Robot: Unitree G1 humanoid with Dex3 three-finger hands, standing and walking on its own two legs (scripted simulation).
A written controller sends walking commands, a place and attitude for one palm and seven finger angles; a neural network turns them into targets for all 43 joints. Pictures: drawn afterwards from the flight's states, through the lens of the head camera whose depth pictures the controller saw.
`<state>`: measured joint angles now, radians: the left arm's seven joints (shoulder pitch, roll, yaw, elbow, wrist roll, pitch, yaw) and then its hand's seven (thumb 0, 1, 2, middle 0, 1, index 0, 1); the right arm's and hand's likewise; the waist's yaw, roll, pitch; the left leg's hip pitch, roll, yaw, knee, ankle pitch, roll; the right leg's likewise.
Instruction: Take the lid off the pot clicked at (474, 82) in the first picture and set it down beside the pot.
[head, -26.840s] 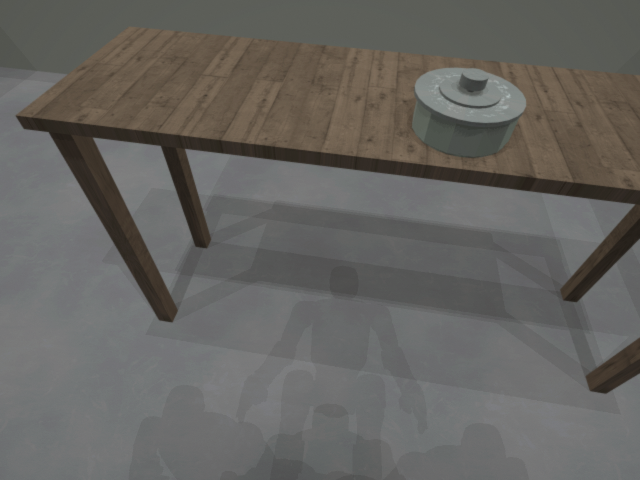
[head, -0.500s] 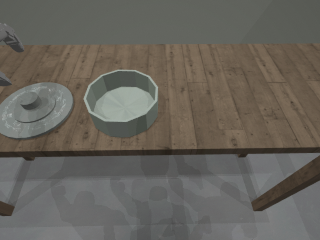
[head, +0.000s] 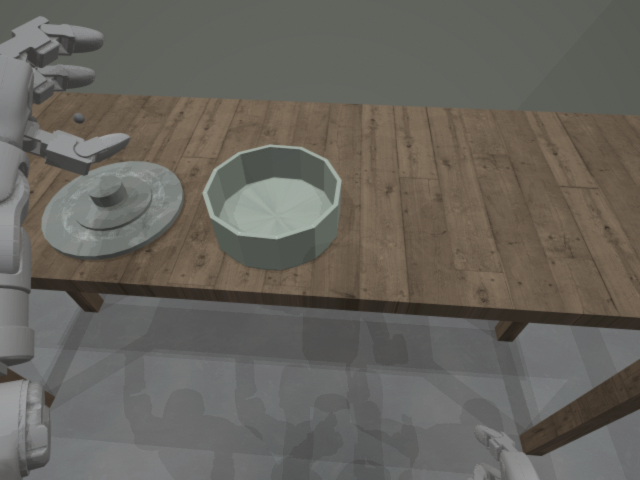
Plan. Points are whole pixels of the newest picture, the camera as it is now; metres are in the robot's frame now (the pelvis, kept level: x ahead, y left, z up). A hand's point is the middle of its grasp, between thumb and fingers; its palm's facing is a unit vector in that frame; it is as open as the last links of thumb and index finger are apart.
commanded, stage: draw the hand back to the body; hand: left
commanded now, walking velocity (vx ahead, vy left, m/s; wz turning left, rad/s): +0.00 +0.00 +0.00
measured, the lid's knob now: (107, 191) +0.45 +0.35 +0.10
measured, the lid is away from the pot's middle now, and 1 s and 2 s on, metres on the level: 0.24 0.24 0.24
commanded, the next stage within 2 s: step back with the hand held close in 1.62 s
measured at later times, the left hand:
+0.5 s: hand (63, 137) +0.33 +0.25 +0.28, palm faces +0.54 -0.81 -0.22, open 9.3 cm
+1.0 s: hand (52, 199) +0.25 +0.22 +0.28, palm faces +0.53 -0.82 -0.23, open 7.5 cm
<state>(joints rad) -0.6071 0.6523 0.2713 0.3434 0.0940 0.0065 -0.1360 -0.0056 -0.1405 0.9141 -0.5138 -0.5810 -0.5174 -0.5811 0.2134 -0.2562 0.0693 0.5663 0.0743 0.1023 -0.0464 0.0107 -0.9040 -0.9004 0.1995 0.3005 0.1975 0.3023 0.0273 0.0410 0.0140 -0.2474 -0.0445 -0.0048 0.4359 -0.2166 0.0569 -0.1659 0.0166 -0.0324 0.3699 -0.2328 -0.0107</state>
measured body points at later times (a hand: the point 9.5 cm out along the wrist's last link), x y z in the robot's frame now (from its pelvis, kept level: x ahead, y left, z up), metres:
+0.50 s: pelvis +0.01 -0.04 +0.00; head +0.00 -0.06 +0.45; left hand +0.29 +0.29 +0.29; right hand +0.17 -0.29 -0.10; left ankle +0.01 +0.08 -0.74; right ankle -0.03 -0.12 -0.74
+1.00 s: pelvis +0.00 -0.05 +0.00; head -0.02 -0.08 +0.45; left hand +0.22 +0.26 +0.29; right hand +0.20 -0.27 -0.09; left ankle +0.01 +0.08 -0.74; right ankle -0.03 -0.12 -0.74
